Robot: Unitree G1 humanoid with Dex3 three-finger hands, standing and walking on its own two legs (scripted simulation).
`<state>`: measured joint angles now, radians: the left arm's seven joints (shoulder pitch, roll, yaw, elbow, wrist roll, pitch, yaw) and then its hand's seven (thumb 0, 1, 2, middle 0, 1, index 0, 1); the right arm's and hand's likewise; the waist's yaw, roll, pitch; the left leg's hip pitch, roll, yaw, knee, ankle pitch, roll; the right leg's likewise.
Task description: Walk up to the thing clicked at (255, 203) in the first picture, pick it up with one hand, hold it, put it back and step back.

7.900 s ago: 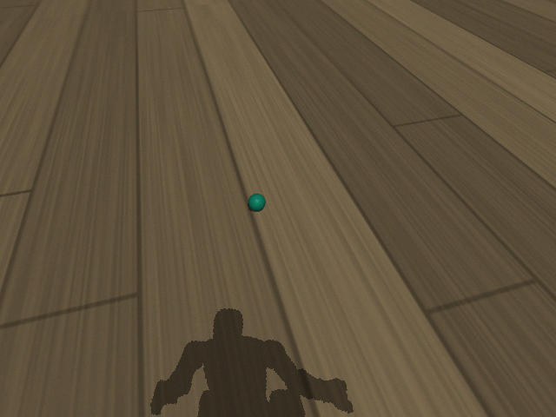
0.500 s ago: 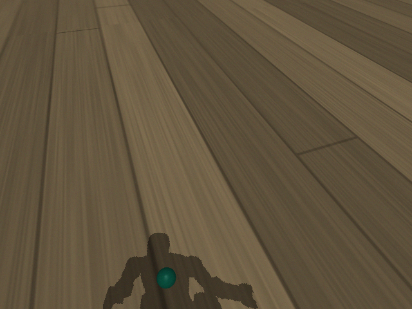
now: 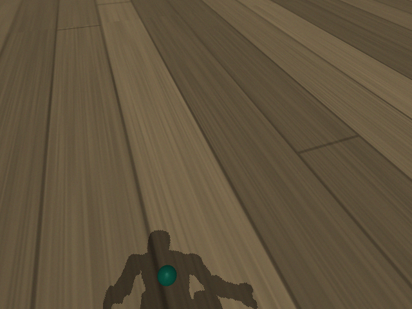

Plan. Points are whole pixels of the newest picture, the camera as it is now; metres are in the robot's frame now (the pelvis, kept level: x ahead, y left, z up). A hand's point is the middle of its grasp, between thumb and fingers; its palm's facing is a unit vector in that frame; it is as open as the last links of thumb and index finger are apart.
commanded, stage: stand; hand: left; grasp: from above
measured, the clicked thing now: (167, 275) +0.45 +0.17 -0.74
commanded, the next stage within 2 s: rise first in 0.56 s
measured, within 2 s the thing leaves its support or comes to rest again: neither
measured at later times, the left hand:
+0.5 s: hand out of the picture +0.07 +0.25 -0.16, palm faces -0.04 -0.94 -0.34, open 7.4 cm
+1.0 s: hand out of the picture +0.16 +0.25 -0.17, palm faces -0.06 -0.93 -0.36, open 10.8 cm
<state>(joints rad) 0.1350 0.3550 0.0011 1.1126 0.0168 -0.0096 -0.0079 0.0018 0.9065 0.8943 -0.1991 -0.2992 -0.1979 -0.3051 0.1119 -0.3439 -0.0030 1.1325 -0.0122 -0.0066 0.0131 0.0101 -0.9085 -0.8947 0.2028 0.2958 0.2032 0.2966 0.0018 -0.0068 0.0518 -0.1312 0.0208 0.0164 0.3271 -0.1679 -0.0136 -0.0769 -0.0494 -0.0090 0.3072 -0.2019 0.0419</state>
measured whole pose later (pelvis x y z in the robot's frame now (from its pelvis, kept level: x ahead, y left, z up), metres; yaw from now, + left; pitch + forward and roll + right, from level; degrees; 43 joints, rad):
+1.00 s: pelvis -0.01 +0.00 -0.03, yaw +0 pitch +8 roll -1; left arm -0.03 0.33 0.14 0.96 0.14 0.07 -0.02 0.00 0.16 0.95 -0.10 -0.87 -0.11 -0.86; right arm 0.24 -0.24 -0.03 0.75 0.02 -0.03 -0.01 0.01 -0.94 -0.90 0.20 0.30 0.20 0.30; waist -0.03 -0.01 -0.02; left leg -0.50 0.04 0.01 0.67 -0.30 -0.01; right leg -0.44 -0.04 0.00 0.64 -0.33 0.04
